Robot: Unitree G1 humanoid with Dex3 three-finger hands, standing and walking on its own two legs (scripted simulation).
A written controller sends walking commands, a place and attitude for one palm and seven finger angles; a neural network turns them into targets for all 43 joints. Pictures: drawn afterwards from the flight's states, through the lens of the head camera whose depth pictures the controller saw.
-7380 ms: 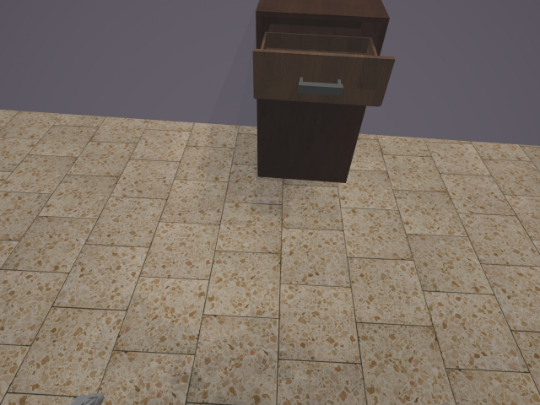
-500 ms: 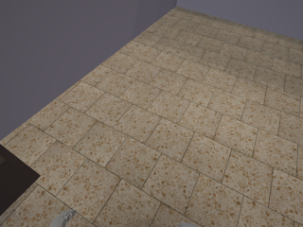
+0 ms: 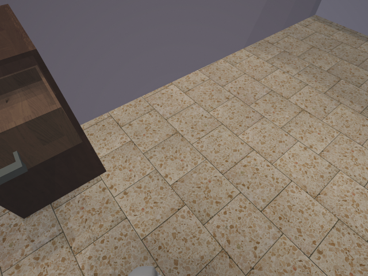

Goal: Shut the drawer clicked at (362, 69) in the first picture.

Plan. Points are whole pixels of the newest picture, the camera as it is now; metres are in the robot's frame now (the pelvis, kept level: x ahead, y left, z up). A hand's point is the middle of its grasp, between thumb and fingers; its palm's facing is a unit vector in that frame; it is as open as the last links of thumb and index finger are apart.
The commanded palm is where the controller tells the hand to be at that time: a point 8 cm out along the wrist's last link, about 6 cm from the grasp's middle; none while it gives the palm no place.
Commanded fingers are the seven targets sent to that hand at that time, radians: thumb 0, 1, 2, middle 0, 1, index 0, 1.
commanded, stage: turn to face it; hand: left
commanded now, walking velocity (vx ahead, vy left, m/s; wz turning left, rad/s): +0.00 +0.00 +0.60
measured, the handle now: out of the picture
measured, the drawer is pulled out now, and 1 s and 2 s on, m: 0.30 0.30 0.30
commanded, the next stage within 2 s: take the last steps up to it in 1.04 s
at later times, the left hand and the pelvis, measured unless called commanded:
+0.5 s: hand out of the picture +0.05 +0.26 -0.15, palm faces +0.30 -0.91 -0.27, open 7.4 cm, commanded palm none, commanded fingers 0.00 0.90 0.90 -0.20 -0.30 -0.20 -0.30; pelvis +0.00 +0.02 +0.00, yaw +16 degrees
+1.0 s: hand out of the picture -0.12 +0.19 -0.17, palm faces +0.57 -0.78 -0.25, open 7.4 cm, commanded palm none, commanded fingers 0.00 0.90 0.90 -0.20 -0.30 -0.20 -0.30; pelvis -0.03 +0.01 +0.00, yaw +33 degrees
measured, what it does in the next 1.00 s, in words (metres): steps on the spot, turning left: left foot, then right foot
